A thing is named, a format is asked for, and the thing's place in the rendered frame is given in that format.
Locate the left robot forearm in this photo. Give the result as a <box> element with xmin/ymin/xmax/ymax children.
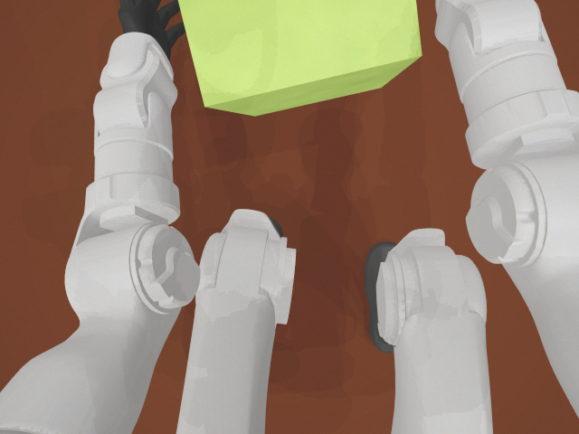
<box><xmin>65</xmin><ymin>32</ymin><xmax>180</xmax><ymax>289</ymax></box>

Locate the robot right upper arm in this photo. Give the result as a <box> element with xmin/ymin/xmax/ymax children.
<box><xmin>466</xmin><ymin>153</ymin><xmax>579</xmax><ymax>418</ymax></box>

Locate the robot left foot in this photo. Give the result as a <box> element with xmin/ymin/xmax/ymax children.
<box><xmin>269</xmin><ymin>218</ymin><xmax>283</xmax><ymax>237</ymax></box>

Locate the carton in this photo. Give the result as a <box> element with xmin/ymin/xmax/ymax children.
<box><xmin>178</xmin><ymin>0</ymin><xmax>422</xmax><ymax>116</ymax></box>

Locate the right robot forearm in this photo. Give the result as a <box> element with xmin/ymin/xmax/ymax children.
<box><xmin>435</xmin><ymin>0</ymin><xmax>579</xmax><ymax>170</ymax></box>

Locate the left robot thigh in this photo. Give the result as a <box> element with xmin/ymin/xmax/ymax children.
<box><xmin>176</xmin><ymin>225</ymin><xmax>296</xmax><ymax>434</ymax></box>

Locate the left robot hand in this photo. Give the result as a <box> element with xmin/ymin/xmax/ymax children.
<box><xmin>118</xmin><ymin>0</ymin><xmax>185</xmax><ymax>60</ymax></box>

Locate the robot left upper arm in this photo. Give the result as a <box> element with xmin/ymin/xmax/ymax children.
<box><xmin>0</xmin><ymin>222</ymin><xmax>201</xmax><ymax>434</ymax></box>

